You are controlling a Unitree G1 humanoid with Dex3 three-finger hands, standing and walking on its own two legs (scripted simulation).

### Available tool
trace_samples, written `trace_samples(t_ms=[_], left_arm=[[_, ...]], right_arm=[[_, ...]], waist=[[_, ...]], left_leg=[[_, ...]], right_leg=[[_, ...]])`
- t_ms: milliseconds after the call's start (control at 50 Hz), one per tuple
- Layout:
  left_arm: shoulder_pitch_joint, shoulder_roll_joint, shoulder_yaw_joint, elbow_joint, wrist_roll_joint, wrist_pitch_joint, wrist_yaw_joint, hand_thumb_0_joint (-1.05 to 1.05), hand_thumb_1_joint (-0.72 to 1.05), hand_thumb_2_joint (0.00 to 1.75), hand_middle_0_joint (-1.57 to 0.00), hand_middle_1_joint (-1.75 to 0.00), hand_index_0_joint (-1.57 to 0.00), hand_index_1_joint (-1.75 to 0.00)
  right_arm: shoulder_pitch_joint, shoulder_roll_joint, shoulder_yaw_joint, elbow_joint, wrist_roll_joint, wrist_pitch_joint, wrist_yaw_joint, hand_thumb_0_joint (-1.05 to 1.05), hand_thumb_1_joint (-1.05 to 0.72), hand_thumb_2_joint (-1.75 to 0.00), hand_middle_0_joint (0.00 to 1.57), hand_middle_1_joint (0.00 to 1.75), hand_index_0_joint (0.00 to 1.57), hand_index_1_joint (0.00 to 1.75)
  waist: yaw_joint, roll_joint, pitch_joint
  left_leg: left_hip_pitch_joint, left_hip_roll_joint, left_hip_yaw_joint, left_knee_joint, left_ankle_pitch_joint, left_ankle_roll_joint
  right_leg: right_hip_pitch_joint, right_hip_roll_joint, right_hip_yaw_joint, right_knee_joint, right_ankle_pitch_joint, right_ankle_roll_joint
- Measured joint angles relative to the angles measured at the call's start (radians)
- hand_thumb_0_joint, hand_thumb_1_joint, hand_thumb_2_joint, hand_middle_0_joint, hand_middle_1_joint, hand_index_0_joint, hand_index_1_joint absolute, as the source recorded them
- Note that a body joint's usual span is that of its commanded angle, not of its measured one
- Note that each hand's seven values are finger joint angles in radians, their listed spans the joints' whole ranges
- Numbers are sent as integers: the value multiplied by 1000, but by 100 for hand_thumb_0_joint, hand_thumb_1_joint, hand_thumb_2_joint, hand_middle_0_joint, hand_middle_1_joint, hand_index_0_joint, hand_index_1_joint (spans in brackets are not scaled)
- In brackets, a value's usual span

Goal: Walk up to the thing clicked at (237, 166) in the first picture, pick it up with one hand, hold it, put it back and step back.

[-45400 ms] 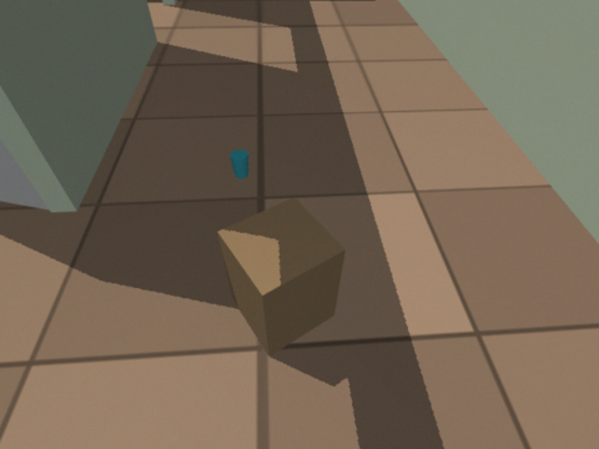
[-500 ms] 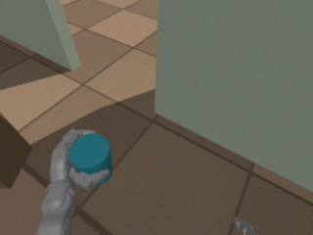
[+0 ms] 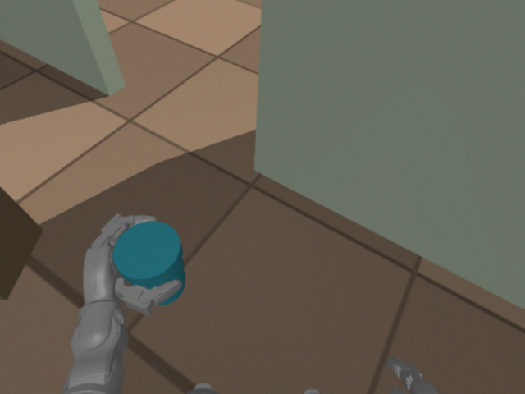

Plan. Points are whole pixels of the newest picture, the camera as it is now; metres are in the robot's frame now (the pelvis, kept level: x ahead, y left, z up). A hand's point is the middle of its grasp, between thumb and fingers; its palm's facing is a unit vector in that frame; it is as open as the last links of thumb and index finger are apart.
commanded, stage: crouch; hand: left
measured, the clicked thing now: (156, 268) +0.33 +0.17 -0.02
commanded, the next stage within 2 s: lower in 1.60 s
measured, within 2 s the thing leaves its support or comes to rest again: neither
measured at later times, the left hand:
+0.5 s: hand (163, 304) +0.35 +0.20 -0.24, palm faces +0.21 -0.98 -0.04, open 11.7 cm
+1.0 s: hand (171, 322) +0.36 +0.22 -0.43, palm faces +0.20 -0.98 -0.04, open 11.8 cm
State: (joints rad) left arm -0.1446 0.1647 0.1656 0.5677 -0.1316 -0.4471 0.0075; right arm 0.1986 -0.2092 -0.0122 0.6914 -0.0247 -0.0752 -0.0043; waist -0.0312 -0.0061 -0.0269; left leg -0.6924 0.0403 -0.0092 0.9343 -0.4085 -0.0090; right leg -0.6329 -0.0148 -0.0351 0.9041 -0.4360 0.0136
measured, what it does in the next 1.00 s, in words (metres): lowers itself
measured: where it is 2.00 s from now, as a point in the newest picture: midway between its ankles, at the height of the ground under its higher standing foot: outside the picture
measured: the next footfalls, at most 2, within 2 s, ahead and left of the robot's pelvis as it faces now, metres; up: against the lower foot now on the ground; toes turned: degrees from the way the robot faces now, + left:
none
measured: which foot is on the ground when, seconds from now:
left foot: down 0.00-1.00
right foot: down 0.00-1.00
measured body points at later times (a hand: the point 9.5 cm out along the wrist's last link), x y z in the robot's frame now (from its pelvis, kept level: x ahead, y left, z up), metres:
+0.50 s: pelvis -0.04 +0.00 -0.19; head +0.14 +0.02 +0.22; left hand +0.33 +0.25 -0.23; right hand +0.10 -0.26 -0.32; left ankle +0.03 +0.12 -0.69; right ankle +0.01 -0.13 -0.69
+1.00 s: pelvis -0.07 +0.00 -0.36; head +0.14 +0.04 +0.04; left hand +0.34 +0.27 -0.42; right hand +0.02 -0.27 -0.48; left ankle +0.03 +0.12 -0.69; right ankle +0.01 -0.13 -0.69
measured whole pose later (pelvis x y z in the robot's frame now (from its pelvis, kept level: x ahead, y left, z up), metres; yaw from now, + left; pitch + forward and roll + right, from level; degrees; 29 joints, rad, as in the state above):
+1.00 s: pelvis -0.07 +0.00 -0.36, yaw -6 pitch +31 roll -5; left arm -0.55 0.41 0.51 1.05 -0.12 -0.78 -0.15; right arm 0.06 -0.26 0.05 0.76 -0.12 -0.03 0.08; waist -0.13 -0.03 -0.08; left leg -2.18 0.05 -0.12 2.29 -0.66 -0.02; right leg -2.09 0.01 -0.07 2.25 -0.71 0.01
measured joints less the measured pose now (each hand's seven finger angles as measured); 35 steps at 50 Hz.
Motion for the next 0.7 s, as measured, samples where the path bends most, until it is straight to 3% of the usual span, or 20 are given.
trace_samples(t_ms=[120, 280, 480, 700], left_arm=[[-53, 17, 38, 117, 8, -116, -13, -3, -57, 101, -69, -100, -64, -99], [-128, 62, 87, 240, -3, -260, -50, -3, -57, 101, -70, -99, -64, -98], [-192, 87, 162, 268, -21, -296, -73, -3, -58, 102, -69, -100, -63, -100], [-334, 168, 261, 412, 9, -332, -100, -3, -60, 106, -67, -104, -62, -104]], right_arm=[[-8, -11, -11, 2, -16, -2, 23, 1, -90, -91, 21, 30, 21, 30], [-28, -36, -15, 10, -32, -3, 49, 1, -91, -91, 21, 30, 21, 30], [-100, -30, -4, 25, -48, 17, 70, 1, -92, -91, 20, 30, 20, 30], [-144, -22, 28, 40, -77, 23, 85, 1, -93, -92, 21, 30, 21, 30]], waist=[[-13, -10, -36], [-35, 0, -136], [-32, 11, -163], [-59, -12, -137]], left_leg=[[-202, 5, -10, 156, -51, -1], [-586, 11, -35, 491, -166, -7], [-957, 18, -55, 816, -245, -7], [-1251, 15, -84, 1079, -257, -13]], right_leg=[[-200, 3, -4, 157, -54, -3], [-575, 8, -14, 488, -174, -4], [-943, 16, -18, 816, -257, -9], [-1230, 19, -29, 1080, -277, -13]])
